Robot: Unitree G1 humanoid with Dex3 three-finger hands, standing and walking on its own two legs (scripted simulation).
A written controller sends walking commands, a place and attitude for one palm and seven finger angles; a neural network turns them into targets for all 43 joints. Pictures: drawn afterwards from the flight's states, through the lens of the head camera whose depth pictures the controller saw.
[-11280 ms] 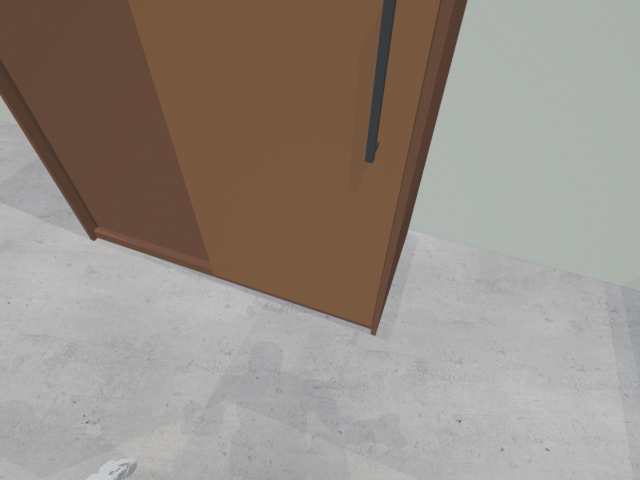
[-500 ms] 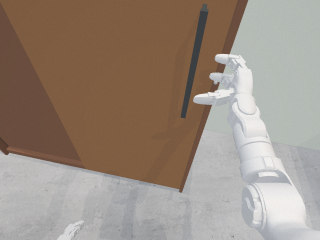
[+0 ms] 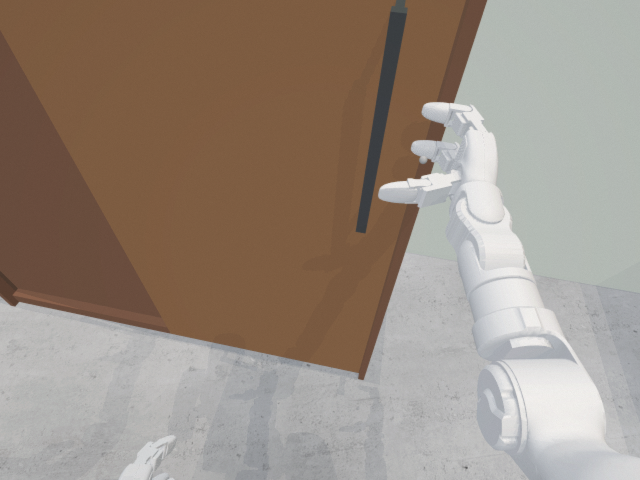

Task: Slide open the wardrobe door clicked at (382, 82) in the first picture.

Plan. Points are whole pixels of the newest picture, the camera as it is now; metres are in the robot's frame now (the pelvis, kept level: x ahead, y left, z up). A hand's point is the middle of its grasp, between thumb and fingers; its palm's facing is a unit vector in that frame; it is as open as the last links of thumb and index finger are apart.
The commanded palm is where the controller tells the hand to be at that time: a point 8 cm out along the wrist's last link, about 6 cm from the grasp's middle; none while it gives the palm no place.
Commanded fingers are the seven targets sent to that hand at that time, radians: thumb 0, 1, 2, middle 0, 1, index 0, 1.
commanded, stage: move the hooked fingers beside the handle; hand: right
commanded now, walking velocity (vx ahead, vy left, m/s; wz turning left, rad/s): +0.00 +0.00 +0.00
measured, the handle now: (377, 137) +0.52 -0.03 +0.16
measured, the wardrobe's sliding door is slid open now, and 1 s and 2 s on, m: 0.00 0.00 0.00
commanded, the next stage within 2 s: none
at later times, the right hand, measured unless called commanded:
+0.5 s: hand (429, 162) +0.45 -0.08 +0.19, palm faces +0.07 +1.00 +0.02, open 14.0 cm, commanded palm +0.42 -0.14 +0.18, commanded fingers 0.00 0.50 -0.30 0.30 1.20 0.30 1.20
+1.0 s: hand (424, 159) +0.45 -0.08 +0.19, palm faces +0.09 +1.00 +0.03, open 14.0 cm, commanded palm +0.41 -0.14 +0.18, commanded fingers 0.00 0.50 -0.30 0.30 1.20 0.30 1.20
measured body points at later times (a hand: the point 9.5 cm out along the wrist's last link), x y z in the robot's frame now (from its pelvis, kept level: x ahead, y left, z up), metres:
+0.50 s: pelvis +0.00 +0.00 +0.00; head +0.01 +0.01 +0.45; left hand +0.13 +0.25 -0.11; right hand +0.44 -0.14 +0.19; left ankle +0.02 +0.13 -0.74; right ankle -0.02 -0.10 -0.74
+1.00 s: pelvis +0.00 +0.01 +0.00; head +0.01 +0.02 +0.45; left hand +0.10 +0.25 -0.12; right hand +0.44 -0.13 +0.19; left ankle +0.02 +0.13 -0.74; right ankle -0.02 -0.10 -0.74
